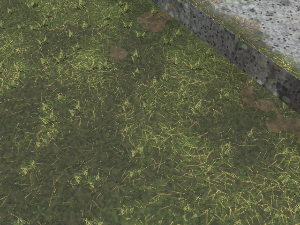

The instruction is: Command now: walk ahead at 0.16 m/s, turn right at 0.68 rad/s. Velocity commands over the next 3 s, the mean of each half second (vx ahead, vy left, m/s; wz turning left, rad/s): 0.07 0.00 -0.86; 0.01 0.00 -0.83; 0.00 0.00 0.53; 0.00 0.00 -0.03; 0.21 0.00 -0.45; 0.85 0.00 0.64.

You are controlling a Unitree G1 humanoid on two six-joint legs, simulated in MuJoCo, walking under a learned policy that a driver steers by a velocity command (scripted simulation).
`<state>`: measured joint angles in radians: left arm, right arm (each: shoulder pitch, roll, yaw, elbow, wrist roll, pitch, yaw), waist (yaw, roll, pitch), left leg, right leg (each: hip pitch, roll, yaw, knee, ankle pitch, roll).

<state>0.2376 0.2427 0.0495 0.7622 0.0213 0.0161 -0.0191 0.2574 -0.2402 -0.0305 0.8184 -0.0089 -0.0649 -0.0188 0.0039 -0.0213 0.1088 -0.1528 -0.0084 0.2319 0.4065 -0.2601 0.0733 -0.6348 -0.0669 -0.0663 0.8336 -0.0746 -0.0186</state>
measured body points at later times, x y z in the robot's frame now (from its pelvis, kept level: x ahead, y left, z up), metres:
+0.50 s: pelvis +0.09 -0.02 +0.00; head +0.13 -0.05 +0.44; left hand +0.32 +0.21 -0.10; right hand +0.13 -0.33 -0.12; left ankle +0.20 +0.12 -0.70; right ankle +0.15 -0.10 -0.74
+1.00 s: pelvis +0.13 +0.01 +0.00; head +0.17 -0.01 +0.45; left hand +0.44 +0.06 -0.11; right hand -0.01 -0.25 -0.10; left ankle +0.21 +0.08 -0.74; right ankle +0.01 -0.06 -0.70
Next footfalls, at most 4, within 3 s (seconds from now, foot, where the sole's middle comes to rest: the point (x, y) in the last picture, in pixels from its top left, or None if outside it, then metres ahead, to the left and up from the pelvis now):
0.12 right None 0.19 -0.11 -0.78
0.64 left None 0.24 0.05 -0.78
1.06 right None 0.05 -0.09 -0.78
1.42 left None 0.21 0.07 -0.78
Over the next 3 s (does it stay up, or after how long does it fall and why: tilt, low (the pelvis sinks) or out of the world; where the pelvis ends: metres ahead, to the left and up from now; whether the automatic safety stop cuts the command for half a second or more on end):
stays up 0.56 -0.24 -0.02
